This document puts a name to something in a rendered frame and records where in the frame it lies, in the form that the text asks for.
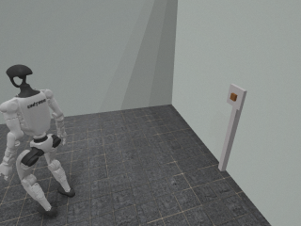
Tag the left robot forearm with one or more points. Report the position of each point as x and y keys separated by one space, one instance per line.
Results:
x=11 y=150

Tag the left robot shin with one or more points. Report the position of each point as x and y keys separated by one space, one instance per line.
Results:
x=36 y=193

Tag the humanoid robot head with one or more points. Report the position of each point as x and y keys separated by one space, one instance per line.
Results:
x=21 y=71

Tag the panel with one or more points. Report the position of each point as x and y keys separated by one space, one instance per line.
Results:
x=237 y=107

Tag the button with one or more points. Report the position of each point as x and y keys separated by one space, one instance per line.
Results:
x=233 y=97

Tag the right robot forearm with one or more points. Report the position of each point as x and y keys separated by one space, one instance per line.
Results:
x=59 y=123

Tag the robot left upper arm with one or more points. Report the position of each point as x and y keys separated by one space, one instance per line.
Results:
x=9 y=111

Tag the right robot hand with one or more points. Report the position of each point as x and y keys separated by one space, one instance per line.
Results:
x=62 y=135

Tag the left robot hand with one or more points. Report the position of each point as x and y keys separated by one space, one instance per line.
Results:
x=5 y=171

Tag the robot right upper arm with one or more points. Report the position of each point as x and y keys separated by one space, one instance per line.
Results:
x=52 y=103

